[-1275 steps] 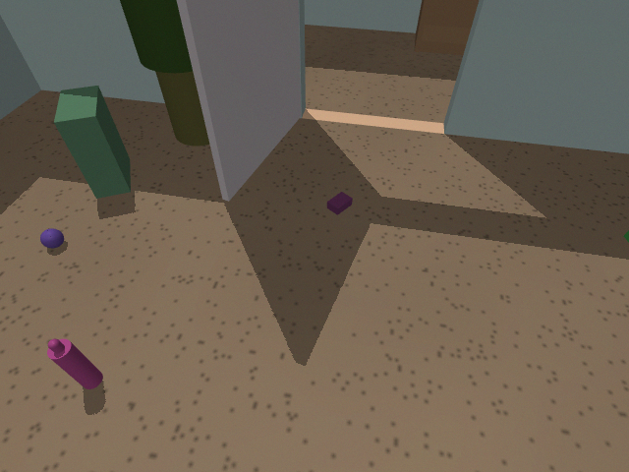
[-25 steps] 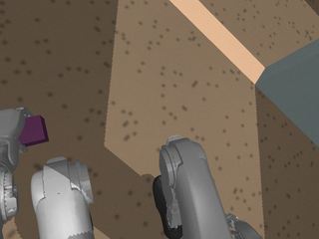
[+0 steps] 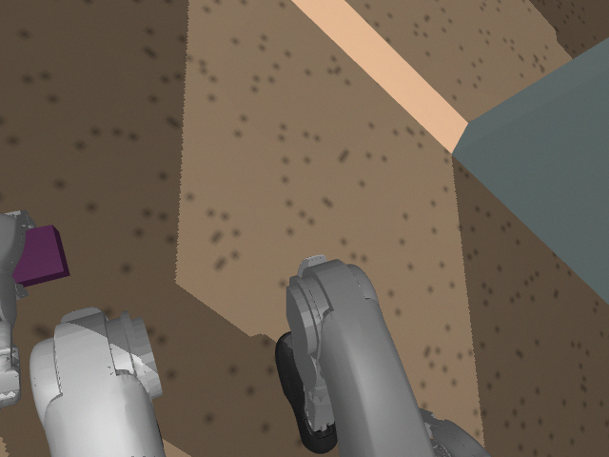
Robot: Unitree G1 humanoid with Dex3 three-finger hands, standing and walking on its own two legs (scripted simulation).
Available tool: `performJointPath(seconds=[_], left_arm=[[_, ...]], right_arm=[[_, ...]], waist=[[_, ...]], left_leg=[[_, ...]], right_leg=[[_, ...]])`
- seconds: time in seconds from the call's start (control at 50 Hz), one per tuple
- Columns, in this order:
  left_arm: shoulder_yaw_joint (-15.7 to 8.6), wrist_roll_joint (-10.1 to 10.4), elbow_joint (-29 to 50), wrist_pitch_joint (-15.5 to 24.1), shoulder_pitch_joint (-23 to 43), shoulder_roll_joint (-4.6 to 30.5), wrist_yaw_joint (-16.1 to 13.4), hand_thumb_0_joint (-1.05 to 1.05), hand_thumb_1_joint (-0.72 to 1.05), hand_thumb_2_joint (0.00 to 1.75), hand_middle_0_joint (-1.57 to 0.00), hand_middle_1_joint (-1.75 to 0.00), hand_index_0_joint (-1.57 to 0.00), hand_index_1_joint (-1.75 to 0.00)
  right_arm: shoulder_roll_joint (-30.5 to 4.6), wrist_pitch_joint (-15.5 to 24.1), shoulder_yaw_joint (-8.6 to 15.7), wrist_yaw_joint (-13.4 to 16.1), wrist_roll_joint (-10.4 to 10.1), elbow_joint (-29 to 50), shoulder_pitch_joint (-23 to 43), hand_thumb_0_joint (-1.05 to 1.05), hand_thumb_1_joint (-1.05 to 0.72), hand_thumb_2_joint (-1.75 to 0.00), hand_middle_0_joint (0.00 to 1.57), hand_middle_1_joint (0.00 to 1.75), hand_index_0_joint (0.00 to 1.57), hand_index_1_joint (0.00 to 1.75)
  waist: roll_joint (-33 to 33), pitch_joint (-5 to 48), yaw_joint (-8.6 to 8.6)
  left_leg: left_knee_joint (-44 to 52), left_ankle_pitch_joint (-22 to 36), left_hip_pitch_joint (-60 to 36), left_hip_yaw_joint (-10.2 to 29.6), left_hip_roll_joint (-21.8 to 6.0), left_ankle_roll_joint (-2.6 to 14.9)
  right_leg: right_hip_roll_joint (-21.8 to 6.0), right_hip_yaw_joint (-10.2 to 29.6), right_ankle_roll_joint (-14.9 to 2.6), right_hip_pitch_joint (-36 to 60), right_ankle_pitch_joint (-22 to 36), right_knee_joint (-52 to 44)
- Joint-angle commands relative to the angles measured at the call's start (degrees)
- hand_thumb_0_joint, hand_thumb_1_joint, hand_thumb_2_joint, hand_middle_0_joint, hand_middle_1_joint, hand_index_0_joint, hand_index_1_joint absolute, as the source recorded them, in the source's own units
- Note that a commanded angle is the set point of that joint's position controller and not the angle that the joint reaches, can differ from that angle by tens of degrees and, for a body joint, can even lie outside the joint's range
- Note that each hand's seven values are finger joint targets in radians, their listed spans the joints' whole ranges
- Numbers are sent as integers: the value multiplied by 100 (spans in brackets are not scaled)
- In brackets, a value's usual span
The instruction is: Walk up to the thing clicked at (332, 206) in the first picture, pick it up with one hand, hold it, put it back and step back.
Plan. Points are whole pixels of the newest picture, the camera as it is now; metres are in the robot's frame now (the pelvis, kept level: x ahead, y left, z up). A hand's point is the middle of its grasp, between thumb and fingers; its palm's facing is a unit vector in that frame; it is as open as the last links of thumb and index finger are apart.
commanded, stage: rest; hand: left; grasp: from above
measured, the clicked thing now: (18, 260) +0.40 +0.28 -0.27
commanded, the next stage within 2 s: open in 0.22 s
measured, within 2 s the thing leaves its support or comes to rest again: neither
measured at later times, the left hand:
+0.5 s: hand (1, 270) +0.38 +0.29 -0.24, palm faces -0.43 -0.15 -0.89, open 9.7 cm
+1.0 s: hand out of the picture +0.38 +0.30 -0.24, palm faces -0.45 -0.14 -0.88, open 12.6 cm
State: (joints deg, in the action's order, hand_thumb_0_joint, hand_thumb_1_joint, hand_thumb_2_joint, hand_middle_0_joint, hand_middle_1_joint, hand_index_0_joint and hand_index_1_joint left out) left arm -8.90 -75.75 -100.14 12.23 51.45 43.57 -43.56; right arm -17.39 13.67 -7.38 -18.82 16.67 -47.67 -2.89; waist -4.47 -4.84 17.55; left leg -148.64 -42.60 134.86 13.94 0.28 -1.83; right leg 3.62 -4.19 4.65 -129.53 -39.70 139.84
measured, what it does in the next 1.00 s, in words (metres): stands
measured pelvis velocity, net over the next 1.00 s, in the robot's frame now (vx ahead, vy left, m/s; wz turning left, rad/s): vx -0.01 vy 0.00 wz -0.02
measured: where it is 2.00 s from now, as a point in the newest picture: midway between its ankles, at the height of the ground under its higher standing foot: (234, 447)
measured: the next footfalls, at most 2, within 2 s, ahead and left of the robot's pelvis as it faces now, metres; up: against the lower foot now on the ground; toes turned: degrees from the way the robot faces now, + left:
none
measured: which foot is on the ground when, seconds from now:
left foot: down 0.00-1.00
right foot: down 0.00-1.00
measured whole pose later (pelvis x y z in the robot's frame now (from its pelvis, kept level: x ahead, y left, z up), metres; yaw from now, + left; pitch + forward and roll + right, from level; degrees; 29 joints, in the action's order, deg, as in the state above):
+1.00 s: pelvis -0.01 +0.00 +0.00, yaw -1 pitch +25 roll -14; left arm -6.6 -74.6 -101.2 14.1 51.5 47.4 -43.6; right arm -19.6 18.4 -9.6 -21.9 17.5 -47.2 -2.7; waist -5.5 -7.9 17.7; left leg -148.8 -42.2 133.0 15.7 0.3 -1.4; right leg 3.8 -6.0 4.4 -126.7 -38.7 138.2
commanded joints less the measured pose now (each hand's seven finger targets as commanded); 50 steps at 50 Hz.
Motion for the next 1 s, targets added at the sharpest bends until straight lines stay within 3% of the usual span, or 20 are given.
performJointPath(seconds=[0.0, 0.12, 0.16, 0.18, 0.2, 0.26, 0.28, 0.3, 0.38, 0.46, 0.5, 0.58, 0.6, 0.64, 0.68, 0.7, 0.82, 0.84, 0.88, 0.98], left_arm=[[7, 97, 582, -8, 1441, 1232, -326, 0, 71, 57, -108, -47, -108, -46], [-184, 147, 377, -48, 1356, 1413, -353, 0, 69, 61, -106, -49, -106, -49], [-204, 176, 381, -41, 1276, 1409, -342, 0, 67, 62, -105, -49, -105, -49], [-80, 222, 343, -27, 1326, 1312, -329, 0, 66, 59, -104, -48, -104, -48], [-207, 181, 317, -39, 1220, 1566, -346, 0, 65, 58, -102, -49, -103, -48], [-155, 138, 314, -9, 1219, 1549, -326, 0, 65, 60, -102, -48, -102, -48], [52, 161, 261, -9, 1318, 1265, -289, 0, 64, 58, -102, -48, -102, -47], [-57, 151, 188, -7, 1224, 1465, -299, 0, 65, 56, -101, -50, -102, -48], [-196, 80, 213, -2, 1317, 1607, -344, 0, 33, 53, -69, -51, -70, -50], [-109, 82, 311, -9, 1344, 1521, -389, 0, 3, 53, -52, -55, -54, -53], [6, 81, 301, 0, 1446, 1466, -385, 0, -1, 55, -49, -58, -50, -57], [-122, 208, 178, -26, 1293, 1576, -340, 0, -10, 64, -43, -64, -43, -63], [150, 271, 249, -20, 1389, 1261, -272, 0, -12, 65, -41, -65, -41, -64], [221, 324, 277, -9, 1304, 1167, -214, 0, -15, 68, -39, -68, -39, -67], [-14, 333, 127, 26, 1196, 1495, -155, 0, -18, 69, -35, -74, -36, -72], [7, 362, 158, 52, 1128, 1386, -121, 0, -19, 71, -34, -74, -35, -73], [69, 270, 351, 219, 1298, 1507, -127, 0, -27, 77, -26, -83, -28, -81], [251, 269, 485, 259, 1440, 1330, -137, 0, -27, 77, -26, -82, -27, -81], [145, 187, 362, 253, 1231, 1490, -200, 0, -31, 81, -22, -87, -23, -85], [241, 146, 363, 194, 1264, 1387, -325, 0, -34, 83, -19, -89, -20, -88]], right_arm=[[-1815, 163, 448, -55, -8, 15, -968, 0, -90, -90, 20, 30, 20, 30], [-1902, 226, 401, -144, 2, 3, -1092, 0, -90, -90, 20, 30, 20, 30], [-1924, 240, 409, -151, 9, -1, -1056, 0, -90, -90, 20, 30, 20, 30], [-1871, 265, 380, -156, -15, 36, -907, 0, -90, -90, 20, 30, 20, 30], [-1933, 260, 398, -151, 6, -10, -911, 0, -90, -90, 20, 30, 20, 30], [-1977, 257, 396, -151, 20, 22, -930, 0, -89, -90, 20, 30, 20, 30], [-1895, 281, 355, -160, 3, 86, -857, 0, -90, -90, 20, 30, 20, 30], [-1956, 282, 374, -153, 18, -2, -849, 0, -90, -90, 20, 30, 20, 30], [-2045, 321, 385, -199, 69, -1, -1002, 0, -89, -90, 20, 30, 20, 30], [-2043, 357, 384, -216, 50, 50, -847, 0, -88, -89, 20, 30, 20, 30], [-2033, 414, 367, -245, 60, 57, -873, 0, -88, -90, 20, 30, 20, 30], [-2054, 458, 371, -252, 46, -33, -995, 0, -88, -90, 20, 30, 20, 30], [-2018, 507, 384, -251, 28, 24, -850, 0, -88, -90, 20, 30, 20, 30], [-1994, 519, 356, -240, 43, 40, -873, 0, -89, -90, 20, 30, 20, 30], [-2065, 524, 366, -257, 30, -72, -1068, 0, -89, -90, 20, 30, 20, 30], [-2067, 523, 389, -268, 36, -27, -1064, 0, -89, -90, 20, 30, 20, 30], [-2099, 481, 291, -246, 35, 1, -913, 0, -89, -90, 20, 30, 20, 30], [-2055, 504, 270, -257, 43, 36, -845, 0, -88, -90, 20, 30, 20, 30], [-2116, 498, 294, -251, 57, 5, -878, 0, -88, -90, 20, 30, 20, 30], [-2165, 573, 328, -304, 46, 8, -895, 0, -88, -90, 20, 30, 20, 30]], waist=[[2381, 3628, 153], [2249, 3603, 259], [2235, 3561, 182], [2283, 3443, 180], [2190, 3463, 143], [2210, 3436, 179], [2192, 3355, 225], [2253, 3353, 204], [2257, 3371, 269], [2217, 3313, 277], [2290, 3224, 337], [2171, 3223, 318], [2116, 3131, 338], [2237, 3289, 312], [2306, 3283, 292], [2360, 3358, 266], [2395, 3265, 297], [2391, 3264, 319], [2361, 3237, 307], [2251, 3171, 359]], left_leg=[[1637, 1148, -2832, -782, -71, 196], [1504, 1425, -2766, -767, -90, 213], [1585, 1362, -2675, -748, -80, 212], [1570, 1244, -2608, -743, -88, 210], [1570, 1173, -2594, -728, -100, 226], [1615, 1071, -2553, -703, -87, 236], [1608, 1041, -2583, -700, -78, 222], [1625, 989, -2617, -692, -96, 220], [1627, 1109, -2777, -621, -105, 202], [1595, 1120, -2716, -622, -125, 196], [1583, 1064, -2684, -664, -102, 213], [1553, 1071, -2560, -666, -113, 231], [1545, 942, -2532, -644, -110, 222], [1633, 1006, -2662, -617, -116, 212], [1658, 1082, -2756, -550, -121, 190], [1718, 1201, -2883, -512, -125, 161], [1643, 1186, -2780, -582, -119, 184], [1663, 1157, -2805, -547, -119, 164], [1623, 1127, -2805, -568, -128, 181], [1671, 1061, -2868, -482, -148, 170]], right_leg=[[80, -1036, -516, 1728, 1374, -1097], [110, -1023, -500, 1972, 1675, -1139], [106, -1024, -514, 1988, 1541, -1220], [111, -1015, -528, 1917, 1451, -1189], [117, -1028, -521, 1941, 1379, -1229], [117, -1031, -526, 1925, 1258, -1245], [100, -1030, -521, 1815, 1240, -1214], [127, -1043, -530, 1846, 1211, -1229], [93, -1094, -506, 1833, 1327, -1148], [118, -1066, -514, 1874, 1351, -1213], [101, -1058, -507, 1846, 1302, -1229], [117, -1042, -513, 1961, 1302, -1310], [85, -1038, -504, 1835, 1171, -1296], [128, -1043, -521, 1944, 1255, -1345], [80, -1089, -511, 1903, 1328, -1202], [68, -1118, -514, 1882, 1410, -1162], [115, -1075, -532, 1998, 1439, -1249], [101, -1104, -522, 1948, 1404, -1215], [124, -1114, -524, 1991, 1396, -1252], [87, -1167, -504, 1899, 1343, -1233]])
